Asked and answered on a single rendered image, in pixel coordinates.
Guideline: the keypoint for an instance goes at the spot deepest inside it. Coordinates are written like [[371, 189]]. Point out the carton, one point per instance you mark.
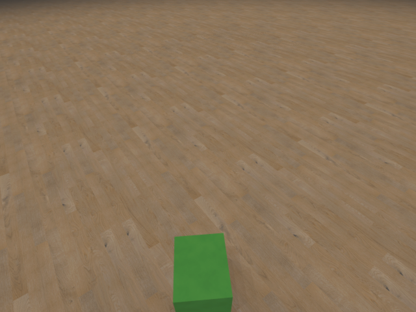
[[201, 274]]

